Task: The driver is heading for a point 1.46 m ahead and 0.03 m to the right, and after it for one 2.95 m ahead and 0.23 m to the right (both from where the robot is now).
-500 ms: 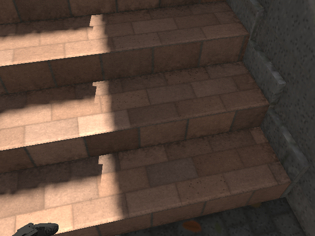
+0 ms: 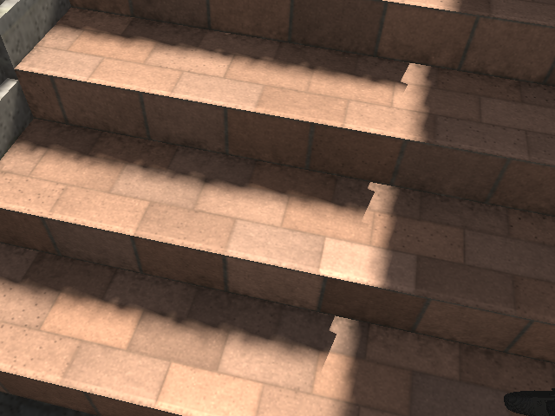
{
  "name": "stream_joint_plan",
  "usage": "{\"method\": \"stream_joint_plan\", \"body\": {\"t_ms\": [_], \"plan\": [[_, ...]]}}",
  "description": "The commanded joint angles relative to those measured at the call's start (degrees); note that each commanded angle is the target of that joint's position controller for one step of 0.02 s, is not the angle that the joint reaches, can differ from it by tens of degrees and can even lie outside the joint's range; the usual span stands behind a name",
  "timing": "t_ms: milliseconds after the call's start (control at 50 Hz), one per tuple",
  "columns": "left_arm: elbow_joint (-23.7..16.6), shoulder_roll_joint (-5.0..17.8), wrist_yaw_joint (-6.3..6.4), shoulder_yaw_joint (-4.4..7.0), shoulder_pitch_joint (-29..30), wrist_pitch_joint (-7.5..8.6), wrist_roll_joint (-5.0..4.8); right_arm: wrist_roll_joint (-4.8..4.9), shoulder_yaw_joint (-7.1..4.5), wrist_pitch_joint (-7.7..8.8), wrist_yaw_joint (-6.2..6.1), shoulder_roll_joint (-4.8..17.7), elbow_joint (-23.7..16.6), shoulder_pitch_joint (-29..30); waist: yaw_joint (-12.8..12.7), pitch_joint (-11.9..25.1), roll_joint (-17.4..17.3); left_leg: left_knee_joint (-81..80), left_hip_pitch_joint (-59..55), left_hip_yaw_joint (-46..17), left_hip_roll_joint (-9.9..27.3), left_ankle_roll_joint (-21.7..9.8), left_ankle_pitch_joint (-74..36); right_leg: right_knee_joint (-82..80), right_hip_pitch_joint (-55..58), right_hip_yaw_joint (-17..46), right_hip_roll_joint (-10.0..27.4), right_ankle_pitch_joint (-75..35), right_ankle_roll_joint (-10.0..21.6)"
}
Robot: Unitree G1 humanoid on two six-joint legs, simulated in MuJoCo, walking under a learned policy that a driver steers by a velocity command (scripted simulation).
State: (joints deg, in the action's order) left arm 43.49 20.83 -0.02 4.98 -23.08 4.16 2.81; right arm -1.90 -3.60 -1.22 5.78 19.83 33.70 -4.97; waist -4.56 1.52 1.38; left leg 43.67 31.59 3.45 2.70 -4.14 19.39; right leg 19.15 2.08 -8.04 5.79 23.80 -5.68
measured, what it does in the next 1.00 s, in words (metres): climbs: left foot, then right foot 0.15 m higher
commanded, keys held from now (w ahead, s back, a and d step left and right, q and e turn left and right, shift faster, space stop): w+q+shift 0.26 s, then w+shift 0.02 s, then w+e+shift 0.72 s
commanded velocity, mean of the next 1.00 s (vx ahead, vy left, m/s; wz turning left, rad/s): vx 0.95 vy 0.00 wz -0.04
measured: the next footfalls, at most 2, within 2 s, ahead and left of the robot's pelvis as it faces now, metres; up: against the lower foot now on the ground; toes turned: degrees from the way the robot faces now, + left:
left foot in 0.02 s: +0.12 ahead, +0.10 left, +0.00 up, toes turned +5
right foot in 0.50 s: +0.55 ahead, +0.10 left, +0.15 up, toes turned +16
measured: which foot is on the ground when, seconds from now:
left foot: up 0.00-0.00, down 0.02-0.50, up 0.52-0.86, down 0.88-1.00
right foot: down 0.00-0.04, up 0.06-0.48, down 0.50-0.88, up 0.90-1.00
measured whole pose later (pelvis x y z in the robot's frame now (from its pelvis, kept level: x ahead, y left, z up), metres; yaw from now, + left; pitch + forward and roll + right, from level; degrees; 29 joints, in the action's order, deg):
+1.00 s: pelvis +0.81 +0.20 +0.26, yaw -5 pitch +4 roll +4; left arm 43.3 14.8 -0.9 6.5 -18.4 6.6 1.6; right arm -2.0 -1.5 5.4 -1.3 10.4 38.3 -4.6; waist -1.8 2.8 3.3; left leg 53.7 32.9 8.8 1.7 -1.0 24.0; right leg 101.2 -32.1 7.3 -6.1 2.7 8.4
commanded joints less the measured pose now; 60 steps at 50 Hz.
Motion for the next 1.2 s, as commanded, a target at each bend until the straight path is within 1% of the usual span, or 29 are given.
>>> {"method": "stream_joint_plan", "body": {"t_ms": [20,60,80,120,200,300,360,400,440,460,480,500,520,540,560,620,660,760,800,820,840,860,880,920,980,1040,1140,1180,1200], "plan": [[-3.78,8.19,-0.23,0.93,4.86,0.17,-0.83,-0.72,-2.32,1.81,-1.74,6.72,1.92,-14.79,11.76,7.65,0.45,-6.35,-30.4,6.89,-11.49,-3.81,0.69,25.9,-15.0,-4.22,4.83,-51.01,7.81],[-12.67,-0.94,-1.05,-1.86,12.61,0.91,1.16,0.78,-4.71,2.23,-3.55,18.96,3.11,-23.44,12.93,9.66,-24.74,-29.47,-46.66,-45.01,9.58,-13.02,24.49,60.17,-53.49,3.82,-7.64,5.54,4.12],[-13.04,2.58,-1.2,-1.65,16.11,1.45,2.49,0.82,-4.31,2.0,-3.77,16.11,1.6,-20.93,13.51,6.53,-12.94,-31.98,-45.96,-48.6,11.59,-14.06,21.68,64.42,-58.86,12.09,-4.29,1.29,5.26],[-10.67,2.8,-1.28,-2.21,13.34,2.05,2.04,0.76,-3.09,2.18,-4.88,11.44,1.52,-16.16,7.61,-0.93,-2.08,-30.12,-32.08,-36.63,8.84,-11.95,6.54,56.15,-52.17,11.41,0.56,-8.62,5.19],[-10.15,0.95,-1.16,-3.34,11.08,-1.13,2.72,1.8,-1.4,4.21,-5.87,7.53,2.5,-13.03,2.75,-2.09,-4.06,-30.42,-20.0,-26.37,2.08,-11.81,-17.39,53.87,-44.04,8.36,0.53,-9.91,2.92],[-17.52,-5.91,0.55,-5.77,23.79,-1.73,3.3,1.59,-1.18,5.62,-6.48,6.96,7.59,-25.65,6.46,-2.53,-6.48,-21.01,-37.63,-34.09,6.96,-16.02,-26.24,95.95,-83.28,8.88,-1.9,6.73,5.45],[-24.61,-10.79,1.2,-8.06,41.41,-0.26,2.18,-1.37,-0.7,7.36,-7.94,3.46,14.26,-40.92,13.55,-6.21,-4.87,-20.03,-55.42,-31.37,9.35,-12.15,-44.35,104.08,-105.83,8.48,-3.6,23.96,9.79],[-28.15,-10.71,0.92,-9.22,47.05,0.43,0.21,-1.64,0.06,6.91,-8.45,1.39,17.43,-40.46,11.59,-9.77,-4.89,-32.09,-47.03,-21.8,7.22,-7.09,-47.02,87.24,-97.34,3.75,-3.59,26.65,11.56],[-23.73,-8.77,-0.32,-9.58,32.69,-1.09,0.13,2.28,1.15,6.07,-8.88,1.61,11.75,-20.47,-0.34,-0.6,1.61,-40.99,-16.5,-9.19,2.44,-4.22,-79.32,53.54,-39.37,-2.54,-7.65,2.49,13.16],[-16.19,-5.95,-0.36,-7.42,16.41,-2.33,-0.24,4.56,0.03,6.73,-8.63,7.7,11.14,-19.47,-5.73,14.1,-4.79,-31.41,-11.23,-8.1,4.76,-6.82,-112.88,62.6,-12.83,-5.01,-13.95,-5.33,11.92],[-12.55,-2.31,0.99,-5.07,2.51,-3.17,-1.94,4.55,-2.1,8.38,-7.9,12.87,11.26,-16.38,-12.65,16.73,-12.27,-17.62,-15.05,-9.05,10.23,-6.55,-129.54,58.41,-6.4,-0.41,-12.75,-3.99,12.91],[-7.9,1.18,1.25,-3.22,-6.92,-3.61,-1.58,4.75,-3.29,8.53,-7.7,13.8,10.86,-13.13,-17.36,19.17,-8.64,3.45,-19.78,-6.36,8.45,-4.25,-130.12,45.47,-4.45,1.81,-15.2,0.38,15.87],[-3.35,7.25,1.42,-0.74,-12.89,-2.95,-0.01,4.38,-2.69,9.34,-6.53,8.35,8.89,-8.15,-18.85,14.66,6.91,38.5,-6.95,-8.17,-4.21,-1.39,-76.28,26.06,-1.0,25.03,-8.57,3.32,23.86],[-2.4,9.05,2.33,-0.06,-3.7,-3.76,-0.93,-0.93,0.0,9.92,-3.97,-0.08,3.54,-13.66,-4.36,18.28,25.75,53.84,5.81,-9.47,-14.87,0.1,-12.74,4.03,1.06,64.23,2.47,-6.13,26.51],[-4.51,4.42,2.4,-0.18,5.58,-3.51,-2.25,-3.87,1.24,10.14,-2.68,-1.02,2.22,-16.02,1.56,15.16,13.41,59.93,9.77,-12.8,-10.52,-1.51,-16.5,-0.51,-4.54,70.8,2.07,7.94,26.11],[2.11,-6.65,1.45,-2.64,4.76,-0.96,-1.75,-4.61,4.25,7.7,-4.15,-8.48,-1.94,-6.12,5.57,-3.16,-4.61,74.49,20.29,-10.21,-6.34,-0.71,-11.08,-0.2,-26.9,52.22,-2.02,8.34,24.21],[7.79,-6.29,0.32,-2.7,0.31,0.77,-1.63,-4.55,7.04,5.31,-6.24,-14.93,-6.52,-0.39,7.74,-5.92,-3.77,86.57,33.05,-9.39,-4.22,-1.83,-1.82,3.15,-27.11,38.79,-4.33,-4.04,22.44],[9.68,-3.94,0.31,-3.11,-4.18,3.65,-1.81,-2.93,8.7,5.37,-7.93,-13.52,-16.73,18.34,4.69,-11.87,-0.89,66.54,36.98,1.45,0.07,1.41,12.63,-10.19,-31.55,31.54,-6.25,-24.19,22.63],[8.71,-2.16,1.86,-1.46,-6.55,1.43,-3.52,-2.6,9.51,5.55,-6.5,-13.3,-18.98,20.54,2.93,-3.62,-6.43,38.93,11.85,5.36,-0.34,0.97,5.3,-18.79,-33.17,27.18,-6.52,-43.35,21.48],[6.6,-3.12,2.42,-1.75,-6.26,1.62,-5.44,0.04,9.28,5.77,-6.73,-14.1,-17.15,17.37,4.22,3.43,-7.2,26.48,-11.69,9.76,-5.55,1.92,0.99,-14.63,-37.35,25.5,-7.05,-74.59,18.69],[5.81,1.93,2.92,-0.12,-7.1,2.78,-5.02,1.48,7.91,5.36,-7.46,-13.3,-15.58,6.98,9.46,13.91,1.0,26.78,-27.51,6.22,-7.43,1.6,-0.05,-3.14,-33.88,27.32,-4.39,-98.41,18.32],[3.12,10.4,2.25,2.99,0.36,4.16,-4.25,1.6,3.67,3.74,-8.46,-4.86,-11.66,-6.07,18.15,22.52,7.77,20.93,-28.64,-1.46,-5.71,0.14,6.84,10.93,-21.48,30.49,-1.49,-109.91,17.87],[0.45,12.36,0.91,4.64,7.78,5.86,-4.13,1.23,0.33,3.96,-8.0,0.82,-6.77,-18.85,25.78,30.44,5.55,9.75,-37.67,-3.22,-6.34,-0.75,8.67,27.44,-17.99,29.53,-3.21,-111.19,17.03],[-6.71,-4.26,-1.97,1.69,9.18,7.85,-4.44,-0.42,-2.81,5.89,-8.35,8.47,-2.2,-12.6,14.85,29.64,-26.13,-20.21,-41.55,-51.08,21.51,-10.78,-6.94,82.87,-42.91,20.48,-16.82,-19.04,10.53],[-10.28,-10.91,-1.32,-0.52,14.43,3.09,0.36,-0.03,0.66,7.74,-6.67,-9.3,7.24,-9.35,7.02,4.0,3.9,-18.18,-24.64,-32.67,16.91,-9.44,13.26,96.96,-58.66,14.3,-7.5,-19.41,14.55],[-15.5,-19.79,-0.87,-4.86,22.74,-0.03,-1.69,-1.87,1.49,10.44,-6.46,-11.92,19.19,-19.58,6.09,-5.46,-3.39,-24.02,-27.23,-16.81,17.72,-4.62,-2.44,121.32,-82.43,16.79,-7.8,-0.97,17.61],[-24.55,-17.33,2.32,-6.57,38.07,-3.74,-2.29,-0.47,2.81,11.1,-4.6,-8.76,25.54,-11.97,-3.61,-14.57,-1.59,-40.76,-1.8,14.34,7.87,4.69,-33.36,87.79,-67.74,5.41,-8.03,1.79,16.51],[-16.77,-8.32,0.12,-4.94,23.16,-6.07,-2.24,4.69,2.22,11.15,-6.76,-0.78,20.78,-10.7,-7.44,2.51,-0.81,-39.42,4.5,19.11,4.13,-1.53,-71.69,69.73,-25.41,-6.98,-14.25,-10.55,13.82],[-16.92,-6.15,0.28,-4.09,18.67,-6.25,-2.24,5.8,0.62,12.86,-7.71,8.09,19.82,-12.8,-9.56,8.46,-3.4,-33.5,-2.63,17.0,7.32,-2.7,-95.96,66.23,-18.36,-7.87,-14.62,-10.17,12.51]]}}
